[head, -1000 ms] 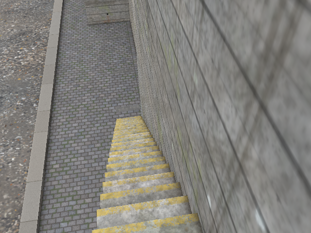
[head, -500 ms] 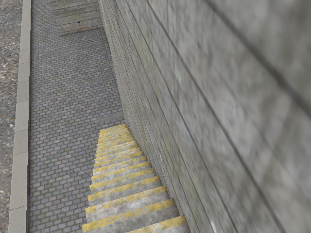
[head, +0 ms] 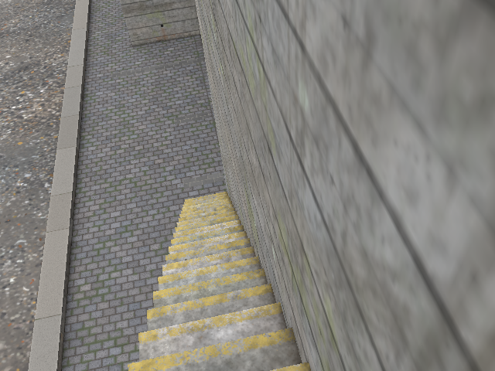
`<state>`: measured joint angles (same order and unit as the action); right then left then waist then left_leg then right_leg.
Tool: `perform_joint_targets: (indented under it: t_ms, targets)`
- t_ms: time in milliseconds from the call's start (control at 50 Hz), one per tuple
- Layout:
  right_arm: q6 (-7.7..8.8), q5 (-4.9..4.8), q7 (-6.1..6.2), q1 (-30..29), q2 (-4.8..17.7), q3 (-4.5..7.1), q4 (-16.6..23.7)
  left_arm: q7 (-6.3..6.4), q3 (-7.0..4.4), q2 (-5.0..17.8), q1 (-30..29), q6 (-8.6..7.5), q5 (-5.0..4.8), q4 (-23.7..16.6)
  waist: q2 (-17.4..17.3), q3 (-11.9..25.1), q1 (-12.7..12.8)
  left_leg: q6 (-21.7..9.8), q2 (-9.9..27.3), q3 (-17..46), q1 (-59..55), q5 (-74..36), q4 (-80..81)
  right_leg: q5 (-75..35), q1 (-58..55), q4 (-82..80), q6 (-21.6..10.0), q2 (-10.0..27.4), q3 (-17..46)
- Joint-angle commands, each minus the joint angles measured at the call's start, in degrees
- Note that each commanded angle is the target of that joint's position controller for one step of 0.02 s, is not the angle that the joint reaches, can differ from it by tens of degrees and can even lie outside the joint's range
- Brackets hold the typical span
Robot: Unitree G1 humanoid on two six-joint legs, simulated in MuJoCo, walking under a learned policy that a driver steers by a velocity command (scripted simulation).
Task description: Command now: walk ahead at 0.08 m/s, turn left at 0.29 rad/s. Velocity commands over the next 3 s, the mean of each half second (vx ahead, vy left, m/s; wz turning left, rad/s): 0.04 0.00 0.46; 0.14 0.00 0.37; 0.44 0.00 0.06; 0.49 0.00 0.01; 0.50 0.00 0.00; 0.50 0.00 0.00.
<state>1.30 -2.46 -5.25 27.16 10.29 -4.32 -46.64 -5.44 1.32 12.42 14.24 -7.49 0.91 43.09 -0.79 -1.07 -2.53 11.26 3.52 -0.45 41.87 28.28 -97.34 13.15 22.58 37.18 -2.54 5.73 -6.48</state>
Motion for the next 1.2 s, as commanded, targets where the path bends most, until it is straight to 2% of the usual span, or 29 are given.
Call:
perform_joint_targets:
  t_ms: [20, 40, 100, 140, 220, 300, 340, 360, 420, 440, 480, 500, 520, 540, 560, 580, 600, 620, 640, 660, 700, 740, 820, 960, 1020, 1040, 1080, 1120, 1200]
  targets:
    - [4.78, 1.58, -0.1, -11.31, 4.22, 1.9, 10.68, 1.11, -0.44, 4.19, 10.47, -2.08, 1.11, -2.22, 6.9, 5.27, 8.33, -1.08, 3.02, 8.62, 20.11, -3.98, 12.91, -16.84, -26.49, -7.03, -5.17, 13.97, 15.14]
    - [4.49, 1.37, -0.15, -6.95, 4.39, 2.1, 8.1, 1.92, 0.04, 4.01, 12.08, -2.14, 0.4, -1.27, 9.31, 3.38, 7.88, -1.38, 2.26, 7.02, 14.64, -7.26, 17.36, 1.93, -18.04, -7.17, -3.1, 7.12, 6.68]
    - [4.24, 2.44, -1.63, -5.7, 3.82, 2.14, 8.43, 2.34, 0.34, 5.33, 2.03, -2.23, 0.75, -4.06, 6.42, -1.71, 3.79, -2.45, 1.13, 1.91, 8.07, -11.03, 21.89, 7.65, -5.5, -10.33, -3.31, 7.31, 3.05]
    - [5.33, 1.16, -1.3, -5.61, 3.18, 2.28, 6.74, 2.43, 0.55, 4.39, 3.97, -2.26, 1.41, -3.44, 3.48, -3.43, 5.65, -3.48, 0.41, 0.83, 9.95, -13.82, 27.19, 12.76, -7.12, -9.9, -2.1, 7.55, 1.83]
    - [6.12, 2.89, 1.09, -12.28, 5.09, 3.91, 9.96, 4.68, -2.5, 7.48, 10.48, -2.64, 2.26, -1.19, 5.01, -1.84, 10.06, -5.85, 0.31, 1.7, 20.18, -14.39, 25.87, 10.26, -18.31, -11.75, -8.47, 13.42, 6.6]
    - [4.13, 4.11, 2.18, -13.54, 1.79, 3.25, 10.41, 6.84, -4.8, 8.5, 15.69, -1.95, 5.07, 1.83, 2.79, -0.13, 9.73, -6.19, 2.6, 1.89, 17.35, -13.98, 26.96, 1.7, -17.39, -17.52, -11.36, 19.17, 6.33]
    - [2.07, 5.25, 2.39, -10.99, 0.8, 3.17, 9.37, 6.93, -5.49, 9.15, 13.53, -1.08, 3.91, 0.57, 4.86, -0.51, 7.48, -6.35, 2.21, -1.11, 8.12, -8.16, 32.41, 10.75, -9.03, -22.25, -8.94, 20.79, 4.51]
    - [1.6, 6.54, 2.84, -6.76, 1.56, 3.83, 8.36, 6.88, -5.43, 9.58, 12.33, -1.67, 7.33, 0.17, 7.23, 2.35, 4.61, -6.05, 0.31, 0.32, -1.58, -16.62, 11.23, 7.03, 1.0, -19.92, -8.92, 23.74, 4.11]
    - [2.65, 4.44, 2.49, -6.41, 1.82, 4.45, 10.57, 7.08, -7.57, 12.36, 6.39, -3.39, 5.83, 0.44, 3.54, 0.21, 4.6, -7.15, 4.69, 2.12, 5.37, -7.27, 40.47, 21.28, -7.4, -19.26, -1.41, 18.26, -4.11]
    - [2.34, 4.94, 3.05, -3.5, 1.25, 4.79, 9.77, 7.59, -7.92, 13.39, 7.45, -3.57, 8.63, 0.56, 7.28, 0.57, 3.0, -5.99, 2.42, 0.89, -6.67, -13.34, 30.18, 19.59, 2.21, -16.34, -0.78, 19.25, -3.89]
    - [3.08, 6.97, 3.68, -6.67, 2.46, 5.2, 11.42, 8.15, -8.61, 12.05, 6.71, -3.59, 8.52, 0.45, 7.77, 0.27, 2.88, -6.85, 2.02, 0.02, -7.6, -10.33, 35.94, 20.94, 0.87, -12.9, -0.47, 22.04, -3.46]
    - [3.54, 5.5, 2.72, -3.04, 4.94, 5.98, 7.92, 8.32, -8.27, 10.36, 6.18, -2.38, 4.0, -1.33, 3.06, -1.62, 3.12, -8.16, -1.6, -6.98, -9.53, -17.23, 62.46, 26.4, -5.38, -9.4, 0.23, 18.63, -5.53]
    - [4.38, 4.51, 3.0, -1.42, 8.33, 7.6, 5.3, 6.97, -6.99, 8.53, 9.09, -1.09, 5.4, -3.76, -0.51, 0.11, 2.58, -10.1, -3.84, -8.78, -23.21, -25.72, 59.25, 26.14, 1.06, -4.05, -0.08, 16.22, -4.47]
    - [6.32, 5.2, 4.76, 6.14, 12.53, 10.23, 3.52, 5.57, -6.89, 7.76, 4.98, -0.65, 8.27, -6.17, -6.59, 4.12, -4.11, -13.06, -2.44, -1.48, -36.9, -44.89, 57.21, 23.29, 10.14, 16.17, 3.47, 10.39, -7.98]
    - [7.93, 5.35, 7.04, 19.5, 23.89, 12.83, 1.48, 4.87, -5.04, 1.27, -0.22, -0.93, 6.75, -16.93, -22.15, 15.68, -6.58, -22.9, 10.09, 27.05, -56.64, -53.84, 67.04, 31.71, 30.19, 39.32, 6.27, -0.96, -4.43]
    - [7.77, 4.9, 6.54, 21.24, 23.07, 12.76, 1.97, 4.93, -4.64, 2.34, -10.15, -1.02, 0.97, -19.81, -10.77, 8.83, -15.61, -27.11, 17.38, 43.33, -57.91, -39.23, 70.86, 31.98, 45.6, 42.56, 4.58, -11.11, 16.35]
    - [7.25, 4.11, 5.05, 16.43, 20.48, 11.13, 1.87, 5.26, -4.49, 1.97, -11.83, -1.61, -0.48, -18.44, -12.61, -1.07, -15.01, -27.81, 19.57, 44.58, -49.63, -33.01, 70.39, 26.64, 52.44, 47.67, 3.46, -11.53, 23.94]
    - [6.35, 2.85, 2.54, 6.37, 19.02, 10.0, 3.41, 5.47, -5.71, 6.58, -6.28, -1.73, -0.63, -14.64, -9.38, -3.07, -7.17, -26.08, 17.74, 39.4, -38.99, -26.89, 67.76, 18.86, 49.19, 53.13, 3.59, -8.5, 23.79]
    - [5.02, 1.4, 0.59, -2.15, 17.56, 9.31, 5.13, 4.96, -5.99, 8.25, 0.72, -0.97, 0.3, -10.91, -8.65, -3.33, -0.04, -24.61, 15.92, 33.89, -26.78, -22.44, 67.73, 13.03, 43.0, 54.17, 3.4, -6.14, 20.51]
    - [3.73, 2.4, -0.48, -7.14, 14.94, 7.59, 3.5, 3.6, -5.62, 7.08, 8.17, 1.12, 1.38, -6.07, -1.34, -1.89, 5.67, -21.18, 12.29, 26.18, -15.09, -17.71, 66.18, 3.32, 35.08, 51.59, 4.28, -5.45, 18.94]
    - [3.45, 4.82, 1.35, -14.13, 14.99, 5.94, 2.67, -0.52, -3.82, 3.72, 13.34, 4.86, 1.67, -3.75, -1.64, -0.1, 10.06, -18.78, 8.04, 22.65, 1.45, -7.4, 69.09, -5.11, 25.79, 67.24, 6.53, -5.26, 12.85]
    - [5.18, 6.94, 3.47, -4.92, 17.8, 6.69, -3.3, -0.99, -3.38, 5.59, 12.58, 5.99, 2.3, -3.55, -2.03, -0.62, 5.11, -21.24, 8.26, 23.19, -3.35, 0.56, 70.62, -5.77, 32.29, 70.73, 7.11, -6.67, 12.19]
    - [7.73, 8.85, 4.37, 7.55, 15.32, 5.76, -13.55, 0.2, -2.28, 4.45, 3.13, 5.91, 4.3, -4.87, -4.28, -3.9, -1.6, -25.58, 12.22, 30.52, -24.27, 4.87, 69.08, -7.4, 52.13, 67.72, 3.81, -7.67, 20.39]
    - [8.45, 8.27, 5.14, 13.65, 9.03, 2.36, -19.55, -1.07, -1.32, 1.4, 1.24, 5.13, 6.54, -0.7, -4.84, -3.02, -2.52, -25.3, 9.37, 23.42, -23.87, 6.06, 65.14, -22.47, 50.37, 51.48, 1.6, -5.47, 16.65]
    - [9.41, 8.54, 5.94, 17.07, 10.06, 1.62, -22.7, -1.53, -1.28, 1.89, 0.72, 4.96, 6.23, 0.39, -7.62, -4.73, -2.82, -26.63, 10.48, 24.86, -22.72, 8.29, 64.02, -26.32, 49.68, 46.27, 1.67, -4.5, 15.54]
    - [9.38, 7.52, 6.57, 14.01, 9.33, 1.14, -20.77, -2.08, -1.83, 3.16, -0.64, 4.72, 6.04, 1.02, -4.39, -3.94, -2.67, -26.41, 9.27, 21.68, -17.33, 12.21, 60.62, -36.64, 43.94, 34.07, 1.25, -4.4, 13.17]
    - [9.3, 8.9, 6.38, 9.24, 9.07, 0.34, -18.15, -2.43, -1.43, 2.34, -1.66, 4.86, 6.59, 1.19, -6.94, -2.22, -0.84, -26.22, 6.95, 16.78, -2.81, 16.93, 59.77, -41.11, 26.42, 28.69, 1.1, -3.4, 8.51]
    - [8.97, 7.95, 6.1, 2.91, 11.45, 0.71, -14.52, -1.92, -1.13, 2.92, -0.62, 4.89, 7.14, 1.84, -6.63, -3.42, 1.1, -23.78, 6.91, 13.53, 8.27, 24.73, 57.6, -37.26, 12.13, 22.72, 1.86, -4.0, 5.06]
    - [6.75, 5.02, 7.37, 6.83, 12.78, 1.13, -12.31, -0.58, 0.47, 1.89, -6.5, 4.36, 5.46, -0.53, -7.79, -3.97, -4.4, -23.05, 9.42, 19.93, -6.78, 27.14, 49.64, -16.35, 7.2, -6.81, 4.46, -2.65, 7.02]
